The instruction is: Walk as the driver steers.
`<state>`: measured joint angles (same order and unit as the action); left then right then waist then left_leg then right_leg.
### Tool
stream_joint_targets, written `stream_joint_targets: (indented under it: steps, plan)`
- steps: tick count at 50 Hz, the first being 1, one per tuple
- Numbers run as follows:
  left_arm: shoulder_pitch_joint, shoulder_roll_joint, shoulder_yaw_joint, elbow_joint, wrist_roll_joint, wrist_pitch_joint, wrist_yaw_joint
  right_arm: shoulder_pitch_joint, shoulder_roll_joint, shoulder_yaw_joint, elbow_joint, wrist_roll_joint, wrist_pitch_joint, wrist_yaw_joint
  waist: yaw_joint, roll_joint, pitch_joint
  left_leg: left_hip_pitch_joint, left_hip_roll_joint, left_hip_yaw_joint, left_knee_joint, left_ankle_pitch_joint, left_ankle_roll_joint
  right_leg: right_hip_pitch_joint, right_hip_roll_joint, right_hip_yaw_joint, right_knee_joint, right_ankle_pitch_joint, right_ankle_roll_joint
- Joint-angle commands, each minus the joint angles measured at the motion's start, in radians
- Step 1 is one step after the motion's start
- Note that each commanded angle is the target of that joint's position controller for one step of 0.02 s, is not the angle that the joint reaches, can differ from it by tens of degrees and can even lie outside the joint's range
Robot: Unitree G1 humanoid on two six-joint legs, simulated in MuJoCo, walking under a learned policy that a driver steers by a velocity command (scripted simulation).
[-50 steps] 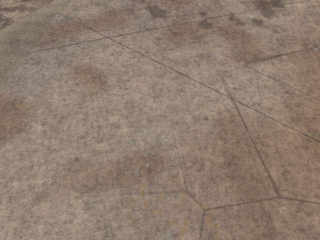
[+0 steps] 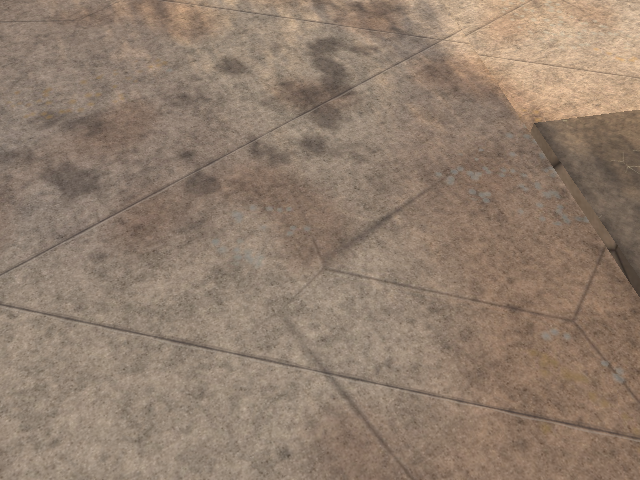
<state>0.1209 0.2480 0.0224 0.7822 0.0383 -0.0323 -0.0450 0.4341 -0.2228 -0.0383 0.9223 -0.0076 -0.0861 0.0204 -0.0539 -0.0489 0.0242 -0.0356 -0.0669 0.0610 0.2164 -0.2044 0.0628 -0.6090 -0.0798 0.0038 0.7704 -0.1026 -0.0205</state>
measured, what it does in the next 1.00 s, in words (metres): walks ahead, turning left: right foot, then left foot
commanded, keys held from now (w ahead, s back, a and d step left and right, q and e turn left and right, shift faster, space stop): w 0.16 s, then w+q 0.28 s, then q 0.56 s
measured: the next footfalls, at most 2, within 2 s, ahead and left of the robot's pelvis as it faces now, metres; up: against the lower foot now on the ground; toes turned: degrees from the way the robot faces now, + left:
right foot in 0.16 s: +0.24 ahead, -0.12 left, +0.00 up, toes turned -3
left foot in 0.68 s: +0.48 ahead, +0.07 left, +0.00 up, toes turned +17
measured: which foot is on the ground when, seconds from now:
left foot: down 0.00-0.18, up 0.20-0.66, down 0.68-1.00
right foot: up 0.00-0.14, down 0.16-0.68, up 0.70-1.00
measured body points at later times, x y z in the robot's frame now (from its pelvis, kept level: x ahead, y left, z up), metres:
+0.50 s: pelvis +0.26 -0.05 +0.00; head +0.28 -0.05 +0.45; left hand +0.22 +0.21 -0.13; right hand +0.39 -0.29 -0.14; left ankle +0.36 +0.11 -0.68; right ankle +0.20 -0.12 -0.75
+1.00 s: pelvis +0.39 -0.01 -0.01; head +0.42 +0.03 +0.44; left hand +0.41 +0.28 -0.14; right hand +0.58 -0.23 -0.12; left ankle +0.44 +0.06 -0.75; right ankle +0.50 -0.16 -0.68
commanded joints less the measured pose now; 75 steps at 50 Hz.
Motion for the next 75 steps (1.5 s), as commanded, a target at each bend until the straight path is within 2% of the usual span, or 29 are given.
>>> stream_joint_targets:
  steps: [1, 5, 7, 8, 9, 10, 11, 13, 14, 19, 28, 31, 33, 34, 35, 36, 38, 39, 42, 51, 60, 61, 62, 63, 64, 65, 67, 70, 75]
  plan:
    - [-0.117, 0.037, -0.003, -0.086, -0.007, -0.016, 0.000, 0.022, -0.154, -0.030, -0.036, 0.000, -0.012, -0.003, 0.000, 0.131, 0.033, -0.037, 0.247, -0.121, -0.064, 0.362, 0.116, 0.053, 0.026, -0.059, -0.123, 0.054, 0.001]
    - [-0.130, 0.062, 0.004, -0.098, -0.006, -0.023, 0.010, 0.035, -0.171, -0.032, -0.014, -0.007, 0.000, -0.012, 0.015, 0.139, 0.034, 0.048, 0.296, -0.133, 0.019, 0.492, 0.101, 0.123, 0.055, -0.068, -0.212, -0.038, -0.043]
    - [0.036, 0.081, 0.019, -0.042, 0.004, -0.036, 0.022, 0.017, -0.176, -0.032, -0.007, -0.003, 0.009, -0.016, 0.096, 0.112, -0.045, 0.046, 0.262, -0.087, 0.230, 0.686, 0.073, 0.347, 0.108, -0.089, -0.319, -0.049, -0.082]
    - [0.197, 0.124, 0.037, 0.010, 0.020, -0.047, 0.033, 0.015, -0.156, -0.024, -0.016, 0.001, 0.010, -0.017, 0.155, 0.074, -0.146, -0.065, 0.220, -0.053, 0.424, 0.590, 0.051, 0.581, 0.053, -0.025, -0.328, -0.050, -0.118]
    - [0.344, 0.222, 0.060, 0.020, 0.044, -0.053, 0.048, 0.030, -0.076, -0.001, -0.069, 0.019, 0.007, -0.013, 0.191, -0.088, -0.287, -0.333, 0.131, -0.001, 0.758, 0.179, 0.016, 0.860, -0.239, 0.327, -0.367, -0.163, -0.192]
    - [0.344, 0.259, 0.077, 0.034, 0.007, -0.035, 0.047, 0.090, -0.085, -0.010, -0.065, 0.021, 0.013, -0.017, 0.156, -0.218, -0.337, -0.550, 0.007, -0.033, 0.980, -0.324, 0.009, 0.913, -0.373, 0.655, -0.493, -0.196, -0.273]
    - [0.255, 0.187, 0.062, 0.020, -0.013, -0.028, 0.043, 0.019, -0.154, -0.028, -0.057, -0.001, 0.023, -0.023, 0.132, -0.058, -0.178, -0.618, 0.076, -0.112, 1.025, -0.267, 0.021, 0.787, -0.320, 0.525, -0.503, -0.233, -0.243]
    - [0.142, 0.084, 0.034, 0.014, -0.013, -0.044, 0.038, -0.039, -0.106, -0.021, -0.059, 0.005, 0.025, -0.010, 0.078, -0.011, -0.022, -0.565, 0.139, -0.119, 0.935, -0.136, 0.018, 0.559, -0.224, 0.287, -0.583, -0.137, -0.175]
    - [0.136, 0.067, 0.029, 0.025, -0.016, -0.053, 0.043, -0.037, -0.103, -0.024, -0.054, -0.011, 0.038, -0.004, 0.057, -0.033, 0.004, -0.530, 0.154, -0.119, 0.899, -0.113, 0.009, 0.500, -0.190, 0.214, -0.608, -0.086, -0.146]
    - [0.187, 0.088, 0.038, 0.065, -0.024, -0.087, 0.049, -0.101, -0.074, -0.028, -0.067, -0.020, 0.073, 0.021, 0.033, -0.011, 0.024, -0.595, 0.163, -0.105, 0.875, 0.030, -0.021, 0.497, -0.159, 0.029, -0.661, 0.102, -0.132]
    - [0.271, 0.098, 0.035, 0.123, -0.030, -0.070, 0.072, -0.341, -0.027, 0.000, -0.162, -0.028, 0.064, 0.037, 0.078, -0.030, 0.049, -0.510, 0.092, 0.068, 0.446, 0.227, -0.011, 0.575, -0.124, -0.220, -0.505, 0.635, -0.090]
    - [0.246, 0.136, 0.049, 0.121, -0.030, -0.051, 0.089, -0.232, -0.068, -0.014, -0.146, -0.040, 0.060, 0.030, 0.032, -0.067, -0.019, -0.394, 0.023, 0.090, 0.403, 0.095, 0.044, 0.643, -0.146, -0.231, -0.297, 0.860, -0.077]
    - [0.212, 0.150, 0.057, 0.105, -0.036, -0.033, 0.089, -0.058, -0.114, -0.038, -0.101, -0.052, 0.039, 0.014, -0.049, -0.015, -0.123, -0.191, -0.010, 0.058, 0.245, 0.183, 0.095, 0.601, -0.122, -0.235, 0.043, 0.694, -0.051]
    - [0.237, 0.129, 0.053, 0.079, -0.038, -0.033, 0.084, 0.000, -0.205, -0.063, -0.096, -0.053, 0.028, 0.000, -0.065, 0.101, -0.200, 0.016, 0.154, -0.122, 0.263, 0.594, 0.146, 0.408, -0.056, -0.241, 0.330, 0.251, -0.012]
    - [0.352, 0.041, 0.038, 0.040, -0.052, -0.024, 0.079, -0.050, -0.313, -0.093, -0.124, -0.029, 0.044, -0.008, 0.036, 0.290, -0.327, 0.291, 0.458, -0.536, 0.334, 1.229, 0.356, 0.082, 0.140, -0.160, 0.704, -0.559, 0.041]
    - [0.312, 0.089, 0.039, 0.040, -0.022, -0.015, 0.075, -0.026, -0.303, -0.099, -0.147, 0.020, 0.061, -0.011, -0.025, 0.126, -0.425, 0.265, 0.463, -0.561, 0.256, 1.089, 0.408, 0.035, 0.102, 0.020, 0.730, -0.494, 0.046]
    - [0.189, 0.085, 0.039, 0.019, -0.020, -0.009, 0.075, -0.170, -0.176, -0.065, -0.162, 0.019, 0.085, -0.027, 0.024, 0.036, -0.138, -0.030, 0.362, -0.421, 0.141, 0.670, 0.321, 0.000, 0.027, 0.030, 0.602, -0.372, 0.049]
    - [0.159, 0.092, 0.043, 0.004, -0.008, 0.003, 0.075, -0.194, -0.142, -0.054, -0.160, 0.018, 0.090, -0.031, 0.048, 0.044, -0.074, -0.119, 0.303, -0.380, 0.113, 0.593, 0.270, 0.022, 0.008, 0.037, 0.515, -0.347, 0.053]
    - [0.209, 0.067, 0.039, 0.009, 0.001, 0.051, 0.074, -0.207, -0.158, -0.057, -0.168, -0.003, 0.084, -0.024, 0.081, 0.068, -0.098, -0.228, 0.226, -0.318, 0.091, 0.534, 0.218, 0.127, 0.031, 0.021, 0.414, -0.292, 0.061]
    - [0.045, 0.090, 0.045, -0.063, -0.012, 0.074, 0.081, -0.167, -0.205, -0.080, -0.192, -0.010, 0.113, -0.024, 0.017, 0.155, -0.081, -0.186, 0.187, -0.484, 0.028, -0.080, 0.158, 0.042, 0.051, 0.067, 0.168, -0.241, 0.082]
    - [0.117, 0.097, 0.034, -0.078, -0.045, 0.038, 0.096, -0.202, -0.211, -0.089, -0.211, -0.014, 0.128, -0.010, 0.049, 0.183, -0.087, -0.200, 0.160, -0.611, 0.104, 0.113, 0.118, 0.311, 0.149, 0.065, -0.206, -0.299, 0.010]
    - [0.165, 0.100, 0.035, -0.068, -0.042, 0.032, 0.101, -0.224, -0.206, -0.088, -0.215, -0.004, 0.130, -0.011, 0.082, 0.170, -0.082, -0.248, 0.129, -0.599, 0.124, 0.062, 0.080, 0.409, 0.147, 0.060, -0.356, -0.222, -0.001]
    - [0.181, 0.146, 0.046, -0.066, -0.032, 0.025, 0.110, -0.221, -0.176, -0.080, -0.223, 0.007, 0.128, -0.016, 0.082, 0.104, -0.074, -0.336, 0.065, -0.548, 0.184, -0.088, 0.021, 0.506, 0.056, 0.137, -0.497, -0.204, -0.023]
    - [0.135, 0.247, 0.064, -0.097, -0.014, 0.029, 0.116, -0.175, -0.106, -0.064, -0.239, 0.019, 0.124, -0.019, 0.041, -0.119, -0.085, -0.473, -0.075, -0.354, 0.412, -0.297, -0.046, 0.575, -0.210, 0.414, -0.585, -0.278, -0.109]
    - [0.046, 0.269, 0.069, -0.122, -0.001, 0.036, 0.107, -0.181, -0.183, -0.083, -0.230, -0.013, 0.120, -0.027, 0.034, -0.141, -0.010, -0.556, -0.128, -0.188, 0.631, -0.359, -0.063, 0.435, -0.323, 0.507, -0.586, -0.098, -0.199]
    - [0.049, 0.198, 0.053, -0.126, -0.007, 0.036, 0.101, -0.191, -0.223, -0.095, -0.222, -0.031, 0.120, -0.025, 0.025, -0.052, -0.015, -0.497, -0.058, -0.197, 0.774, -0.323, -0.072, 0.393, -0.294, 0.422, -0.539, 0.062, -0.219]
    - [-0.011, 0.135, 0.035, -0.139, -0.017, 0.034, 0.092, -0.137, -0.201, -0.094, -0.191, -0.026, 0.135, -0.010, -0.016, -0.046, -0.019, -0.480, -0.051, -0.180, 0.912, -0.229, -0.082, 0.403, -0.164, 0.216, -0.486, 0.210, -0.162]
    - [0.039, 0.135, 0.036, -0.143, -0.013, 0.036, 0.091, -0.155, -0.188, -0.083, -0.194, -0.012, 0.152, 0.013, 0.023, -0.087, -0.036, -0.536, -0.031, -0.130, 0.974, -0.207, -0.116, 0.503, -0.127, 0.108, -0.440, 0.376, -0.162]
    - [0.155, 0.168, 0.053, -0.098, -0.015, 0.029, 0.083, -0.242, -0.147, -0.057, -0.223, -0.004, 0.161, 0.013, 0.087, -0.110, -0.053, -0.520, -0.021, -0.135, 0.771, -0.246, -0.129, 0.627, -0.165, 0.119, -0.399, 0.451, -0.193]
Keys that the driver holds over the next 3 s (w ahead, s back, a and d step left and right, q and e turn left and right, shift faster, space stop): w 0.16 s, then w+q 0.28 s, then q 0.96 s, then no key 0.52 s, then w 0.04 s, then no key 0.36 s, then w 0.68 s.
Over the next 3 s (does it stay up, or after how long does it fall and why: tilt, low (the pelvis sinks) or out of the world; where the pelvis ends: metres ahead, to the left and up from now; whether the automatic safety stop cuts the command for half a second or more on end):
stays up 0.55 0.13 -0.01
